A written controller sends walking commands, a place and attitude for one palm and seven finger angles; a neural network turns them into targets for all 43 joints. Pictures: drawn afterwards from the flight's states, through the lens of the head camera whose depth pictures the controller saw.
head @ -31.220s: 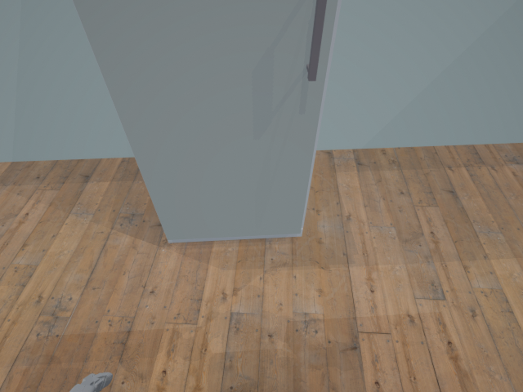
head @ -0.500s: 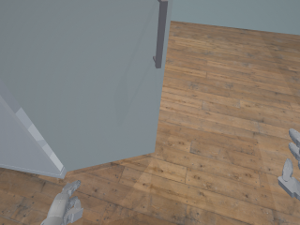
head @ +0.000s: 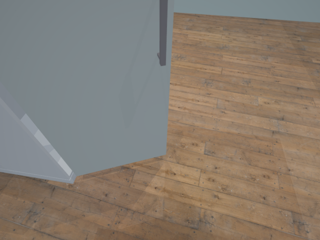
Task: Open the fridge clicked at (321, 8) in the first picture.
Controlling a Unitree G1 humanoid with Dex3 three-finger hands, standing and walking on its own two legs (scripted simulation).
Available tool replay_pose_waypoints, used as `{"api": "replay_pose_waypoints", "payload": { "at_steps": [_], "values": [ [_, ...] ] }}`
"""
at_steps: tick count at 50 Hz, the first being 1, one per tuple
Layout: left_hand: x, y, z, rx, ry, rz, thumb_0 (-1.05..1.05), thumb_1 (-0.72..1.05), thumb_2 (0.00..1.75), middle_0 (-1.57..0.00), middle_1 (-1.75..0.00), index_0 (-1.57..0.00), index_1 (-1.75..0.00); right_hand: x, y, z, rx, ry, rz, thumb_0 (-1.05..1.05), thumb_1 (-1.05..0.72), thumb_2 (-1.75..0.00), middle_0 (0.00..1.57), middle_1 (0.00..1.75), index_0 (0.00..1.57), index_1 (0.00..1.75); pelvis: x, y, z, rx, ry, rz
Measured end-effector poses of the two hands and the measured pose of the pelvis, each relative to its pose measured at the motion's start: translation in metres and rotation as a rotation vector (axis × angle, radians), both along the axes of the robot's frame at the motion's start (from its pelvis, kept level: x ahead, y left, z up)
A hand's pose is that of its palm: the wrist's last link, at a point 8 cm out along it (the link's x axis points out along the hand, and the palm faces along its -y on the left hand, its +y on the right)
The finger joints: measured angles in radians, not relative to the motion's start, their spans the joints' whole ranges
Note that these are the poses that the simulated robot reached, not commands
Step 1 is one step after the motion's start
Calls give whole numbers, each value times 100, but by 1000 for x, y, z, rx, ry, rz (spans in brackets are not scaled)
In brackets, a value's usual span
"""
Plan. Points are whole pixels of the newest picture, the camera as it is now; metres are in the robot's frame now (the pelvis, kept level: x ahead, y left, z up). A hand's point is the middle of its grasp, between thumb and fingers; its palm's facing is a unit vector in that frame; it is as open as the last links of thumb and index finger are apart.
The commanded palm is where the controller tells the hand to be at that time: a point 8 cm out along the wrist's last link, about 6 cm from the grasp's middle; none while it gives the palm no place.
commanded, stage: let the arm hang, fingers relaxed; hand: right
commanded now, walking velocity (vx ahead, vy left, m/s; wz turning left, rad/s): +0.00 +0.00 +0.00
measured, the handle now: (161, 30) +0.67 +0.04 +0.19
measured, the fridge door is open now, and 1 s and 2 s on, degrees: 66 66 66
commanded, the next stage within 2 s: look to check the result in 0.54 s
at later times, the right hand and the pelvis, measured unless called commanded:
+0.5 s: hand out of the picture +0.00 -0.16 -0.18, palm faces +0.01 +0.99 -0.16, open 7.4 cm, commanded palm none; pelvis +0.00 +0.00 +0.00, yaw +2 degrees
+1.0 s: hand out of the picture +0.02 -0.16 -0.18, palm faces +0.01 +0.99 -0.16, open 7.4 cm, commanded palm none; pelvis +0.02 +0.01 +0.00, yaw +2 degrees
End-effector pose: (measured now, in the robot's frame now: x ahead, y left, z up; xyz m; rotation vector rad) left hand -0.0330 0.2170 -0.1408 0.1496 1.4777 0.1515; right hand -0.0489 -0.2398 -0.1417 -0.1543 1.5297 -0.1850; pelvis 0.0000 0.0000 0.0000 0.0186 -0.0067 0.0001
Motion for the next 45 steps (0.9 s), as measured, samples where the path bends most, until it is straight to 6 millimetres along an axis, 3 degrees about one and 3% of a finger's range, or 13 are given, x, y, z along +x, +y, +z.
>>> {"api": "replay_pose_waypoints", "payload": {
  "at_steps": [6, 17, 45],
  "values": [
    [0, -12, -5, -25, -19, 21, 0, 91, 90, -21, -29, -20, -29, 2, 4, 1, 6, -6, 8, 0, -92, -90, 20, 30, 19, 30, 0, -4, 0, -7, -7, 12],
    [14, -13, -6, -22, -69, 32, 1, 91, 90, -21, -29, -20, -29, 43, 28, -7, 58, -115, 35, 0, -91, -90, 20, 30, 20, 30, 1, -5, 0, -14, -9, 23],
    [28, -2, -5, -14, -48, 38, 0, 91, 90, -20, -29, -20, -29, 55, 31, -5, 45, -89, 34, 0, -91, -90, 20, 30, 20, 30, 16, 5, 2, -14, -6, 28]
  ]
}}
